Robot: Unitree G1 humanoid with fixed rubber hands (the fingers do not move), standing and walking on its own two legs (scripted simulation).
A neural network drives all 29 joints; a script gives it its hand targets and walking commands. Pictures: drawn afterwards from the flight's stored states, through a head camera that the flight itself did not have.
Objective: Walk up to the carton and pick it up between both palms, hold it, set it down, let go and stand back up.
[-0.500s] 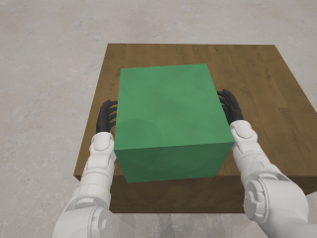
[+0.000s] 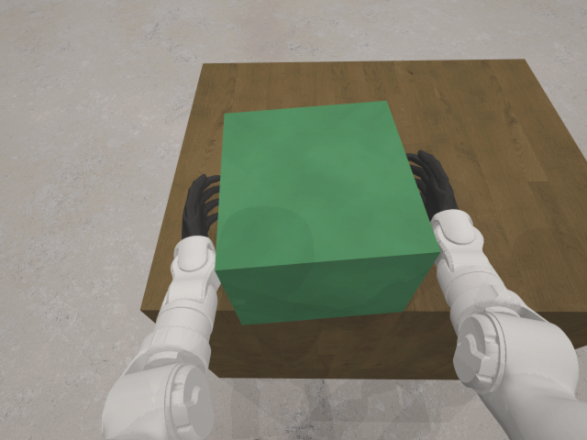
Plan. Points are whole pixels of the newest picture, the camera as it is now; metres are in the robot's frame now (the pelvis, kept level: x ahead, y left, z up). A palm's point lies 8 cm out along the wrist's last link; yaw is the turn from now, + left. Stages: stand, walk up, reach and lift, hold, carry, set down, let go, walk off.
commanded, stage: set down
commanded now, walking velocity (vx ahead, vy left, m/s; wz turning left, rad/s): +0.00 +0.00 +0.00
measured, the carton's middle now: (314, 213) +0.45 +0.04 +0.00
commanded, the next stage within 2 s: none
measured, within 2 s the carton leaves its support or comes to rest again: rests again in 1.30 s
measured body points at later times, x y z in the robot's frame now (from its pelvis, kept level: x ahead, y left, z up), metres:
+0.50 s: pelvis -0.01 +0.00 +0.00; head +0.09 +0.00 +0.44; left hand +0.39 +0.21 +0.02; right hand +0.47 -0.14 +0.04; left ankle +0.00 +0.14 -0.74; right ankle -0.01 -0.09 -0.74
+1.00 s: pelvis +0.00 +0.00 +0.00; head +0.10 +0.00 +0.44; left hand +0.39 +0.21 +0.02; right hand +0.47 -0.14 +0.03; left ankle +0.00 +0.14 -0.74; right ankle -0.01 -0.09 -0.74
